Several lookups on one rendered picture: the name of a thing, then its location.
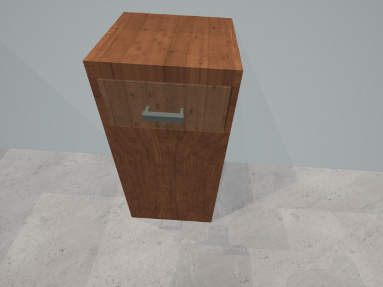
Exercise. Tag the handle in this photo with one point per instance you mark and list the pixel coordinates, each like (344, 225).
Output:
(163, 116)

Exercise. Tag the drawer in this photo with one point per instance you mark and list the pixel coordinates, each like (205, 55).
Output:
(205, 106)

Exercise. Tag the cabinet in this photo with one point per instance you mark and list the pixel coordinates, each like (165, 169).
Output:
(168, 173)

